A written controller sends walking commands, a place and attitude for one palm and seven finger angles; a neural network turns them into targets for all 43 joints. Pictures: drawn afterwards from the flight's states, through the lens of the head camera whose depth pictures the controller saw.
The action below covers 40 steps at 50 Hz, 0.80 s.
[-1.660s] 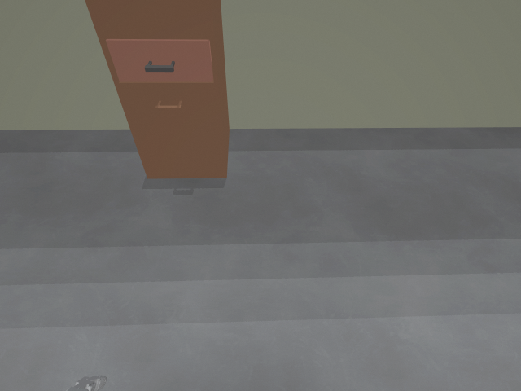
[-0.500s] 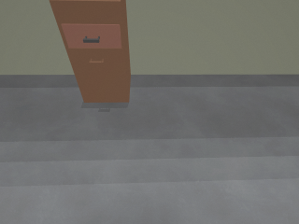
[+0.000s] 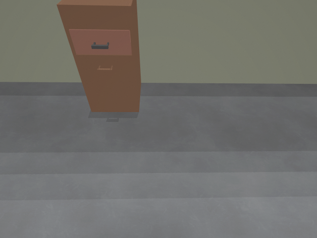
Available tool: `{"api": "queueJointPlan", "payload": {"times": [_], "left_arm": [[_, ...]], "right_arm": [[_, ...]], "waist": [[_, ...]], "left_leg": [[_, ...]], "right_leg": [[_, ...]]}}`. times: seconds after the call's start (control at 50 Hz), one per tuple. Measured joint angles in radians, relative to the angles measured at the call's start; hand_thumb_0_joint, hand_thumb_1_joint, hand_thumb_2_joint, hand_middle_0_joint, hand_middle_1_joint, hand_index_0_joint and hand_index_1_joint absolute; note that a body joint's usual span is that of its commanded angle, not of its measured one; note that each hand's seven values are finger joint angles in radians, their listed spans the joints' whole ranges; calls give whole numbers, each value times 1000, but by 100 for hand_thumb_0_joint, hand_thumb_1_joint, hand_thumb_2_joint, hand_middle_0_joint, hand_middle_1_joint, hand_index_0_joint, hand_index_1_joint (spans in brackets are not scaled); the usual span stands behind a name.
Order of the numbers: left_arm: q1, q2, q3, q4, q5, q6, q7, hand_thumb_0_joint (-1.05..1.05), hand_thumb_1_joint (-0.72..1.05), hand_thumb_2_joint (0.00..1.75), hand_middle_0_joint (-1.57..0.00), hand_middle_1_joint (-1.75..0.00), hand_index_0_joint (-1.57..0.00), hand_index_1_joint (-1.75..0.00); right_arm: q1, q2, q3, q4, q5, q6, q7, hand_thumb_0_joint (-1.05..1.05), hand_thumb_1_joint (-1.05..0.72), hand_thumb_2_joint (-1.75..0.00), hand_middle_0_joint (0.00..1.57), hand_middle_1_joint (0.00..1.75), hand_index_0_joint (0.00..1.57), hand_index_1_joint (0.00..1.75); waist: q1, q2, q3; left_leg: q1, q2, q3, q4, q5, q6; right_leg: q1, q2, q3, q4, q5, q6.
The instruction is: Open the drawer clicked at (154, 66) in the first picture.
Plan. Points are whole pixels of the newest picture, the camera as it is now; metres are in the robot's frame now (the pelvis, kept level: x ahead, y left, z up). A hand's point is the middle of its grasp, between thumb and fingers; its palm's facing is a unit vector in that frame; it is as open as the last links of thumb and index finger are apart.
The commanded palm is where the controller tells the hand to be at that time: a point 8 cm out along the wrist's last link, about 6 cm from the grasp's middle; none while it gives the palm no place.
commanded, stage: walk to a spot facing it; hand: left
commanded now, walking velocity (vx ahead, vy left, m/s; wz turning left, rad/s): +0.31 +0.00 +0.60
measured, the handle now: (100, 45) +1.26 +0.45 -0.12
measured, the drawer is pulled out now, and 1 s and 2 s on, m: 0.00 0.00 0.00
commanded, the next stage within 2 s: turn to face it in 1.00 s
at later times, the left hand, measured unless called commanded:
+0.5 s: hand out of the picture +0.10 +0.30 -0.18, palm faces +0.26 -0.95 -0.16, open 7.4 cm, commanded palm none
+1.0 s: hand (80, 168) +0.39 +0.31 -0.17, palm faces +0.38 -0.91 -0.19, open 7.3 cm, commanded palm none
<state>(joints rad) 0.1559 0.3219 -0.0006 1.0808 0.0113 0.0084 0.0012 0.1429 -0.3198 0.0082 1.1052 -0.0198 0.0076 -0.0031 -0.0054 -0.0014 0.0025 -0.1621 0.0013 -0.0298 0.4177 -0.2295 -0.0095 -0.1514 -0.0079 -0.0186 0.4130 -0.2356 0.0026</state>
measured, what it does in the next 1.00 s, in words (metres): walks ahead, turning left: left foot, then right foot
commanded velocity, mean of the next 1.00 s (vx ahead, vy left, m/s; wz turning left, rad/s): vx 0.34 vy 0.00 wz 0.31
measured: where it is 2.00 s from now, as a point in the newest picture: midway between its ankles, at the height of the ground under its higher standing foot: (132, 203)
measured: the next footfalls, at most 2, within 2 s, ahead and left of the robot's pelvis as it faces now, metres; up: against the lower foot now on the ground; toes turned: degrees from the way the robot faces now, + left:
left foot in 0.26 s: +0.12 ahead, +0.16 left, +0.00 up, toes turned +18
right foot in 0.88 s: +0.48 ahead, +0.07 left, +0.00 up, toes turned +12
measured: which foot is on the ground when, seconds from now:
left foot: down 0.00-0.02, up 0.04-0.24, down 0.26-0.88, up 0.90-1.00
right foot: down 0.00-0.26, up 0.28-0.86, down 0.88-1.00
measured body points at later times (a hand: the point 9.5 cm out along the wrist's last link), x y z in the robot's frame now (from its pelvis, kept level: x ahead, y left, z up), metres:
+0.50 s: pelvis +0.12 +0.10 +0.00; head +0.12 +0.13 +0.45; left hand +0.09 +0.35 -0.16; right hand +0.14 -0.12 -0.14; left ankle +0.08 +0.15 -0.74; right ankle +0.17 -0.05 -0.65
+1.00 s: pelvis +0.36 +0.12 -0.02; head +0.38 +0.12 +0.43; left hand +0.37 +0.36 -0.16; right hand +0.36 -0.11 -0.18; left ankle +0.21 +0.18 -0.63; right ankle +0.44 +0.07 -0.74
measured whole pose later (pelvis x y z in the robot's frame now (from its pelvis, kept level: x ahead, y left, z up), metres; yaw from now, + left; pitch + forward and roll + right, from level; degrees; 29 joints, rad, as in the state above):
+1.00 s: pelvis +0.36 +0.12 -0.02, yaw +22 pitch -2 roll +0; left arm 0.17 0.15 0.04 1.01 0.02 -0.08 0.00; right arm 0.42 -0.14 -0.05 1.16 -0.01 -0.03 -0.02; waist -0.03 0.02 0.07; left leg -0.33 0.01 0.01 1.27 -0.37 0.05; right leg -0.31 -0.03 -0.19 0.59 -0.25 -0.07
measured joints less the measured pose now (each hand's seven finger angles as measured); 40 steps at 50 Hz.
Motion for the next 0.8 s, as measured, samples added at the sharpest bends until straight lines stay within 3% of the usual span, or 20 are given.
{"api": "queueJointPlan", "payload": {"times": [0.08, 0.14, 0.18, 0.24, 0.28, 0.32, 0.36, 0.4, 0.5, 0.64, 0.72, 0.8], "left_arm": [[51, -34, 11, -29, 9, 1, -6, 1, 91, 90, -21, -30, -20, -30], [101, -56, 18, -39, 12, -18, -7, 1, 91, 90, -21, -30, -20, -30], [132, -64, 22, -35, 16, -24, -8, 1, 91, 90, -21, -30, -21, -30], [169, -67, 31, -23, 16, -21, -10, 1, 91, 90, -21, -30, -21, -30], [192, -70, 38, -15, 10, -13, -13, 1, 91, 90, -21, -30, -21, -30], [194, -72, 43, -5, 8, 12, -14, 1, 91, 90, -21, -30, -20, -30], [182, -75, 49, 0, 11, 19, -17, 1, 91, 90, -21, -30, -20, -30], [156, -78, 53, -6, 16, 12, -22, 1, 91, 90, -20, -30, -20, -30], [99, -99, 55, -44, 18, -11, -23, 1, 91, 90, -20, -30, -20, -30], [45, -128, 57, -50, 14, -7, -18, 1, 91, 90, -20, -30, -20, -30], [10, -143, 55, -47, 9, -6, -21, 1, 91, 90, -20, -30, -20, -30], [-33, -161, 49, -58, 5, -15, -25, 1, 91, 90, -20, -30, -20, -30]], "right_arm": [[70, 34, -6, -11, -5, 27, 10, 1, -91, -89, 20, 30, 20, 30], [108, 61, -14, -18, -3, 32, 25, 1, -91, -89, 20, 30, 20, 30], [125, 78, -19, -29, 0, 30, 34, 1, -91, -89, 20, 30, 20, 30], [144, 98, -24, -53, 2, 16, 43, 1, -91, -89, 20, 30, 20, 30], [155, 100, -33, -72, -3, -8, 42, 1, -91, -89, 20, 30, 20, 30], [158, 112, -38, -77, -4, -29, 29, 1, -91, -89, 20, 30, 20, 30], [172, 128, -38, -74, -1, -36, 15, 1, -91, -89, 20, 30, 20, 30], [193, 147, -33, -62, 0, -44, 5, 0, -91, -89, 20, 30, 20, 30], [239, 190, -27, -23, 7, -66, -6, 1, -91, -89, 20, 30, 20, 30], [286, 232, -30, 10, 11, -82, -19, 1, -90, -89, 20, 30, 20, 30], [309, 240, -30, 20, 6, -90, -28, 0, -90, -89, 20, 30, 20, 30], [332, 232, -30, 36, -1, -90, -34, 0, -90, -89, 20, 30, 20, 30]], "waist": [[1, -3, -27], [7, -18, -17], [5, -31, -4], [-2, -50, 16], [-8, -57, 26], [-10, -63, 34], [-14, -62, 32], [-16, -58, 29], [-11, -42, 19], [-23, -38, 3], [-40, -33, 13], [-62, -14, 38]], "left_leg": [[-99, 8, 17, 218, -178, 11], [-181, 24, 59, 389, -203, 12], [-205, 40, 90, 389, -202, 9], [-196, 54, 135, 271, -144, 9], [-186, 38, 150, 229, -63, 32], [-192, 16, 160, 272, -82, 73], [-157, -4, 160, 232, -95, 94], [-110, -26, 146, 152, -68, 97], [20, -65, 102, -38, -12, 109], [174, -90, 63, -167, -29, 111], [248, -92, 49, -195, -72, 102], [306, -82, 33, -182, -143, 86]], "right_leg": [[3, -12, -43, 23, -42, -2], [41, -35, -75, 1, -53, 10], [67, -55, -100, -1, -69, 27], [87, -94, -141, 47, -125, 62], [42, -130, -144, 205, -204, 59], [-80, -121, -70, 486, -274, 41], [-195, -104, -37, 683, -226, 27], [-282, -103, -35, 759, -136, 28], [-410, -111, -25, 727, 14, 49], [-478, -119, -32, 620, 89, 64], [-471, -110, -57, 498, 96, 51], [-415, -78, -82, 322, 63, 13]]}}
